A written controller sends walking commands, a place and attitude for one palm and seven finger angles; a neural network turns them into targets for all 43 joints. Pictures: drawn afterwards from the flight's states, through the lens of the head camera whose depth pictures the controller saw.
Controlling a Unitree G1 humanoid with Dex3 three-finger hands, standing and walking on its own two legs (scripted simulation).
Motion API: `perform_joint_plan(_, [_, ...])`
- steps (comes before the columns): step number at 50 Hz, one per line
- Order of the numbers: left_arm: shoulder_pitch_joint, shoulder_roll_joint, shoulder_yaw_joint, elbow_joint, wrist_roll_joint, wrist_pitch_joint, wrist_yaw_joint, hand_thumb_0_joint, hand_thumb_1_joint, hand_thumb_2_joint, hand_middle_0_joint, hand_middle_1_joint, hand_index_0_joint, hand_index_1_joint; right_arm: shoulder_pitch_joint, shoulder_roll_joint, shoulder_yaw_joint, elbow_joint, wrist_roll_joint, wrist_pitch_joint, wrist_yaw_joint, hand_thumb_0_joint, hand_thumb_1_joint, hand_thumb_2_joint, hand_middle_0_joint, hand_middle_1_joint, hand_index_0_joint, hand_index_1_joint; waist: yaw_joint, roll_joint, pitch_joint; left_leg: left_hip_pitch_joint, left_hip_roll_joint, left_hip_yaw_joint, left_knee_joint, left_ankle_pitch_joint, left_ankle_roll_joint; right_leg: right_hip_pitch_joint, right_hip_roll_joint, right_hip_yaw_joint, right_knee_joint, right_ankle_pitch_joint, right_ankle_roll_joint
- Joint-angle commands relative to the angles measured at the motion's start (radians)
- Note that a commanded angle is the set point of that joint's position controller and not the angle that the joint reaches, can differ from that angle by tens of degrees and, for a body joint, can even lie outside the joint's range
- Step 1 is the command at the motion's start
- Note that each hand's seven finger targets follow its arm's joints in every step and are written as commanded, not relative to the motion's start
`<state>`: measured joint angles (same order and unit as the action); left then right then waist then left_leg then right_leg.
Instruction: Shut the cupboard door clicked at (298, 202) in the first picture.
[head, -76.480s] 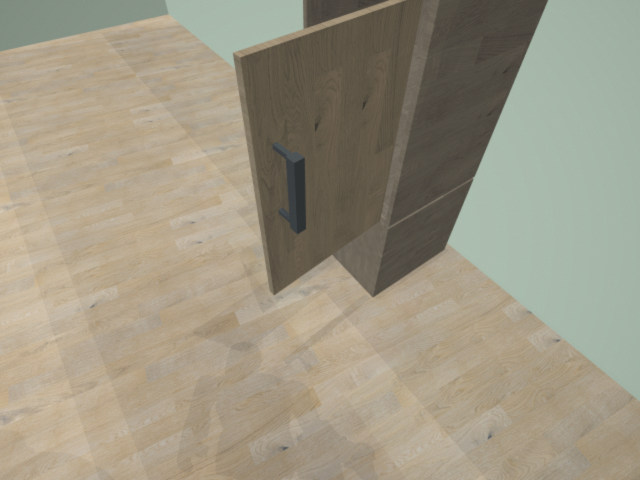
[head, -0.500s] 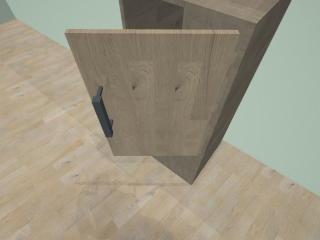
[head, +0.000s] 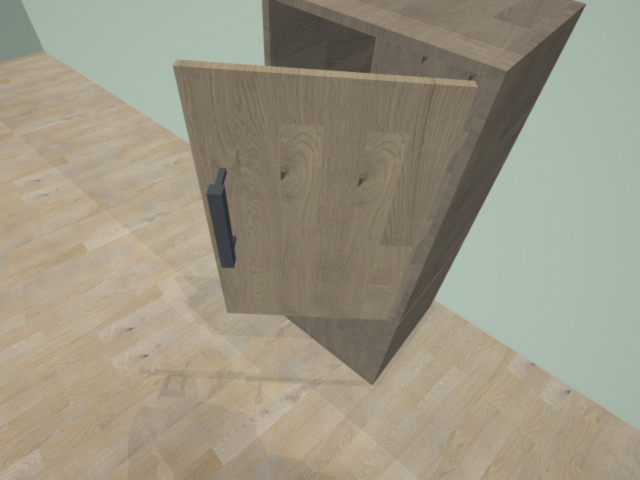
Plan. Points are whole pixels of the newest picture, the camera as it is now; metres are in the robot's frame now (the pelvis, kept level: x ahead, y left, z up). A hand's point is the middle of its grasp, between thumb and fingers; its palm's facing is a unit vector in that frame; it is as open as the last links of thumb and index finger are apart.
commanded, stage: look again from close up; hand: left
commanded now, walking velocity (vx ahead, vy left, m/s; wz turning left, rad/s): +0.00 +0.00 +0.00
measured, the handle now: (225, 220) +0.50 +0.19 +0.01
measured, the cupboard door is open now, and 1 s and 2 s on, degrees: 38 38 38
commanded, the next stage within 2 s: shuffle to correct the standing spot in 1.36 s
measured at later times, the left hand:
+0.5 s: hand out of the picture -0.01 +0.18 -0.18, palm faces +0.00 -0.99 -0.16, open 7.3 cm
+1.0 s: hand out of the picture -0.01 +0.18 -0.18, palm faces +0.00 -0.99 -0.16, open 7.3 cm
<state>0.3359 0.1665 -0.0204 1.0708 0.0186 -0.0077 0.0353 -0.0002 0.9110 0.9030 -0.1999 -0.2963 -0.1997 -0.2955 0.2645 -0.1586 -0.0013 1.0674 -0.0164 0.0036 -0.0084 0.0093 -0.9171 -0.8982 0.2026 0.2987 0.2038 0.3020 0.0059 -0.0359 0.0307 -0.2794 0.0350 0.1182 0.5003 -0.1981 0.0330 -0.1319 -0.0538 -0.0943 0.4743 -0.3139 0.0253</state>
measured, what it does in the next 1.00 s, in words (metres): stands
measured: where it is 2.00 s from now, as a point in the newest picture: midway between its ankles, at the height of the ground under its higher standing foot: outside the picture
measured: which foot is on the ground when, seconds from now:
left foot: down 0.00-1.00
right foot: down 0.00-1.00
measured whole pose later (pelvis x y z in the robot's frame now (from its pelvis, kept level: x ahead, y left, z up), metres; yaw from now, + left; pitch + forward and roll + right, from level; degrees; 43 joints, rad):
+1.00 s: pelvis +0.01 +0.02 +0.00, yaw -1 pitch -1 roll +0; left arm 0.33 0.16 -0.01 1.10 0.02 -0.01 0.04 0.00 0.91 0.90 -0.20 -0.30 -0.20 -0.30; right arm 0.27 -0.15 0.00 1.13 -0.01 -0.01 -0.02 0.01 -0.92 -0.90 0.20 0.30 0.20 0.30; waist 0.01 -0.04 0.03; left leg -0.23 0.00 0.15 0.42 -0.17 0.06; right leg -0.10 -0.08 -0.06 0.40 -0.28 0.06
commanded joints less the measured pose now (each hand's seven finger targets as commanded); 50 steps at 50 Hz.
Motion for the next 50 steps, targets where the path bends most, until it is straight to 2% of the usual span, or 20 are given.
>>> perform_joint_plan(1, [0.074, 0.091, 0.02, -0.027, -0.002, -0.015, 0.005, 0.0, 0.9, 0.9, -0.2, -0.3, -0.2, -0.3, 0.033, -0.103, -0.02, -0.032, 0.008, -0.023, -0.004, 0.0, -0.9, -0.9, 0.2, 0.3, 0.2, 0.3, 0.001, 0.041, 0.055, 0.037, 0.072, -0.118, -0.133, -0.038, 0.003, -0.102, -0.059, 0.081, -0.128, 0.039, -0.048])
perform_joint_plan(4, [0.072, 0.09, 0.02, -0.02, -0.004, -0.015, 0.004, 0.0, 0.9, 0.9, -0.2, -0.3, -0.2, -0.3, 0.038, -0.107, -0.019, -0.023, 0.008, -0.025, -0.004, 0.0, -0.9, -0.9, 0.2, 0.3, 0.2, 0.3, -0.001, 0.029, 0.046, 0.045, 0.071, -0.12, -0.135, -0.018, 0.002, -0.097, -0.063, 0.079, -0.125, 0.044, -0.046])
perform_joint_plan(9, [0.078, 0.086, 0.02, -0.011, -0.005, -0.012, 0.005, 0.0, 0.9, 0.9, -0.2, -0.3, -0.2, -0.3, 0.039, -0.109, -0.018, -0.008, 0.008, -0.027, -0.006, 0.0, -0.9, -0.9, 0.2, 0.3, 0.2, 0.3, 0.001, 0.054, 0.04, 0.054, 0.077, -0.124, -0.149, -0.012, 0.004, -0.088, -0.063, 0.073, -0.123, 0.055, -0.042])
perform_joint_plan(13, [0.08, 0.085, 0.022, -0.004, -0.003, -0.012, 0.005, 0.0, 0.9, 0.9, -0.2, -0.3, -0.2, -0.3, 0.043, -0.104, -0.018, 0.001, 0.01, -0.03, -0.006, 0.0, -0.9, -0.9, 0.2, 0.3, 0.2, 0.3, 0.003, 0.042, 0.031, 0.059, 0.082, -0.125, -0.156, 0.018, 0.006, -0.071, -0.066, 0.064, -0.118, 0.083, -0.037])
perform_joint_plan(18, [0.081, 0.081, 0.022, 0.002, -0.003, -0.009, 0.006, 0.0, 0.9, 0.9, -0.2, -0.3, -0.2, -0.3, 0.042, -0.105, -0.019, 0.009, 0.01, -0.029, -0.007, 0.0, -0.9, -0.9, 0.2, 0.3, 0.2, 0.3, 0.002, 0.047, 0.05, 0.056, 0.082, -0.13, -0.173, -0.002, 0.006, -0.078, -0.065, 0.063, -0.122, 0.072, -0.034])
perform_joint_plan(25, [0.088, 0.075, 0.024, 0.007, -0.001, -0.007, 0.005, 0.0, 0.9, 0.9, -0.2, -0.3, -0.2, -0.3, 0.042, -0.105, -0.021, 0.014, 0.009, -0.029, -0.008, 0.0, -0.9, -0.9, 0.2, 0.3, 0.2, 0.3, 0.003, 0.054, 0.038, 0.068, 0.088, -0.137, -0.198, -0.022, 0.007, -0.073, -0.067, 0.058, -0.12, 0.079, -0.031])
perform_joint_plan(27, [0.087, 0.074, 0.022, 0.007, 0.0, -0.008, 0.006, 0.0, 0.9, 0.9, -0.2, -0.3, -0.2, -0.3, 0.04, -0.104, -0.021, 0.014, 0.01, -0.029, -0.008, 0.0, -0.9, -0.9, 0.2, 0.3, 0.2, 0.3, 0.004, 0.037, 0.052, 0.067, 0.085, -0.131, -0.193, -0.009, 0.008, -0.077, -0.069, 0.062, -0.126, 0.086, -0.031])
perform_joint_plan(30, [0.085, 0.073, 0.024, 0.008, -0.001, -0.008, 0.006, 0.0, 0.9, 0.9, -0.2, -0.3, -0.2, -0.3, 0.045, -0.104, -0.022, 0.016, 0.009, -0.029, -0.008, 0.0, -0.9, -0.9, 0.2, 0.3, 0.2, 0.3, 0.0, 0.045, 0.026, 0.085, 0.086, -0.129, -0.194, -0.003, 0.006, -0.072, -0.069, 0.064, -0.125, 0.09, -0.031])
perform_joint_plan(34, [0.086, 0.075, 0.024, 0.01, -0.001, -0.01, 0.007, 0.0, 0.9, 0.9, -0.2, -0.3, -0.2, -0.3, 0.046, -0.101, -0.02, 0.018, 0.009, -0.033, -0.01, 0.0, -0.9, -0.9, 0.2, 0.3, 0.2, 0.3, 0.0, 0.042, 0.015, 0.105, 0.086, -0.119, -0.179, 0.065, 0.007, -0.066, -0.074, 0.065, -0.126, 0.118, -0.03])
perform_joint_plan(36, [0.088, 0.072, 0.023, 0.01, 0.0, -0.01, 0.007, 0.0, 0.9, 0.9, -0.2, -0.3, -0.2, -0.3, 0.044, -0.096, -0.02, 0.021, 0.011, -0.031, -0.011, 0.0, -0.9, -0.9, 0.2, 0.3, 0.2, 0.3, 0.003, 0.032, 0.04, 0.096, 0.086, -0.119, -0.181, 0.056, 0.009, -0.072, -0.07, 0.069, -0.136, 0.114, -0.029])
perform_joint_plan(50, [0.094, 0.067, 0.024, 0.015, -0.001, -0.009, 0.007, 0.0, 0.9, 0.9, -0.2, -0.3, -0.2, -0.3, 0.055, -0.093, -0.019, 0.028, 0.009, -0.03, -0.011, 0.0, -0.9, -0.9, 0.2, 0.3, 0.2, 0.3, 0.0, 0.034, 0.038, 0.104, 0.085, -0.118, -0.199, 0.026, 0.003, -0.075, -0.071, 0.072, -0.141, 0.102, -0.029])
